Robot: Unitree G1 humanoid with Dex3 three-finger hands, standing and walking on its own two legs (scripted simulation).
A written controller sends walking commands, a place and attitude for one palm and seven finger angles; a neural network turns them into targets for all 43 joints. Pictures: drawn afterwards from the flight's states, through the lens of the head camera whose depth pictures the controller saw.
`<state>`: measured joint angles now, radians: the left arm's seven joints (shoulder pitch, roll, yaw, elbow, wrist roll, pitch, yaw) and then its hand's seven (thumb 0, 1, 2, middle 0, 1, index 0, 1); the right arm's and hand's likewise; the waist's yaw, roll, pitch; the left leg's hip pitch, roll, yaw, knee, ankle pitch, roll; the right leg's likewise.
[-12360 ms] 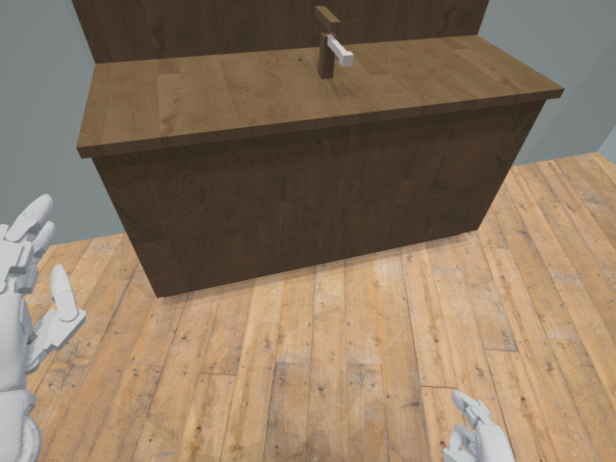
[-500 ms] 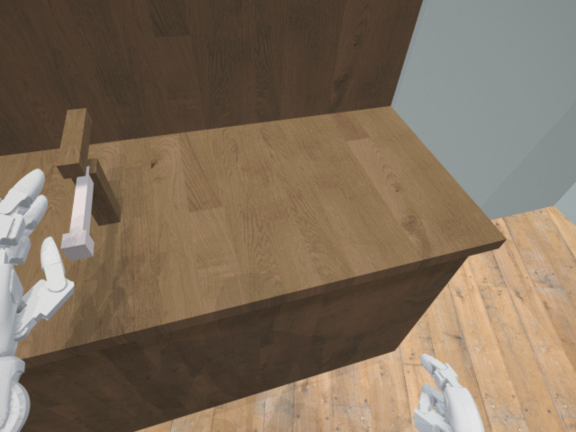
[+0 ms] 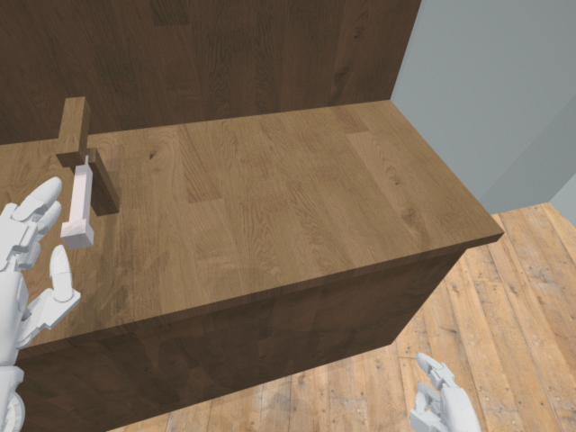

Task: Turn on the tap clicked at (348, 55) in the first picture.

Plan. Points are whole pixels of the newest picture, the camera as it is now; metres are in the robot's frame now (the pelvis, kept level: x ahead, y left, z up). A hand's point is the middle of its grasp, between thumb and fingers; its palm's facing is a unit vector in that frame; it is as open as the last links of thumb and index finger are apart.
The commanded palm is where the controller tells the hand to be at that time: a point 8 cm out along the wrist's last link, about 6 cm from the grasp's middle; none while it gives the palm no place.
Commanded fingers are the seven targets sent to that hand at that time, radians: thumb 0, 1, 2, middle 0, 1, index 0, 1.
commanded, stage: come to a stop and stand still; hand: left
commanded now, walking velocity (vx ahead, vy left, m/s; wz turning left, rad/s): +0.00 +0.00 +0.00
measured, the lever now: (77, 234) +0.32 +0.31 +0.09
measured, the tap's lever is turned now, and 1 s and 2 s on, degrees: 0 0 0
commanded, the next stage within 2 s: look again from close up in 0.44 s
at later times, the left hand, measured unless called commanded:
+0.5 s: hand (50, 274) +0.22 +0.26 +0.16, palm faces +0.38 -0.85 -0.37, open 7.4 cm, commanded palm +0.16 +0.29 +0.18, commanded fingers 0.00 0.90 0.90 -0.20 -0.30 -0.20 -0.30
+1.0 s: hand (39, 248) +0.24 +0.27 +0.18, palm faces +0.40 -0.79 -0.47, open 7.4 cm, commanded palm +0.15 +0.29 +0.18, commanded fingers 0.00 0.90 0.90 -0.20 -0.30 -0.20 -0.30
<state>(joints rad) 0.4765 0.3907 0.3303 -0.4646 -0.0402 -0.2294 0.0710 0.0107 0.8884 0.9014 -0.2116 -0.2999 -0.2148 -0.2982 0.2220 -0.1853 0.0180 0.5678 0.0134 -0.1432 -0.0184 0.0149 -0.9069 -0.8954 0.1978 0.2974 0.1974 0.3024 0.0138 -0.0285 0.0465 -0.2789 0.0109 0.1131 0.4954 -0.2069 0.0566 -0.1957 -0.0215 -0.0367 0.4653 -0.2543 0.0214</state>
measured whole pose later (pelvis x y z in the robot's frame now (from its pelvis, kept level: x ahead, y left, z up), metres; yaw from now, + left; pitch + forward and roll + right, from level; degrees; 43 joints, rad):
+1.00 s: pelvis +0.00 +0.00 +0.00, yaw +2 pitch -1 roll -1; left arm 0.21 0.49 0.35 -0.39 0.01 -0.18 0.07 0.01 0.89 0.90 -0.21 -0.30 -0.21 -0.30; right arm 0.23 -0.21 0.04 0.54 -0.01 -0.13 -0.06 0.01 -0.91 -0.90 0.20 0.30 0.20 0.30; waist 0.05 -0.03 0.07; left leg -0.28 -0.01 0.08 0.49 -0.20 0.06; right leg -0.18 -0.03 -0.05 0.46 -0.25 0.01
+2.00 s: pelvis +0.03 -0.07 -0.02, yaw +2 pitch +1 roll +1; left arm 0.46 0.30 0.36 -0.44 -0.22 -0.02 0.04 0.01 0.90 0.90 -0.20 -0.30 -0.21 -0.30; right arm 0.22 -0.27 0.00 0.66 0.02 -0.23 -0.10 0.02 -0.91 -0.90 0.19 0.30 0.19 0.30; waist 0.07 0.04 -0.07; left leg -0.37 0.01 -0.05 0.67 -0.32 -0.03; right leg -0.28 0.04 -0.08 0.68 -0.41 -0.08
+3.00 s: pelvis +0.01 -0.05 -0.01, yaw +3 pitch -3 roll -1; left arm 0.47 0.23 0.24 -0.58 -0.24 0.21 0.18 0.01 0.90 0.90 -0.20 -0.30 -0.20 -0.30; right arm 0.16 -0.23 0.08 0.65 0.03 -0.22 -0.11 0.02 -0.91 -0.90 0.20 0.30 0.20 0.30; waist 0.08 0.06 -0.05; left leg -0.30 -0.01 -0.06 0.63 -0.28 -0.01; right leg -0.20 0.03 -0.09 0.60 -0.36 -0.05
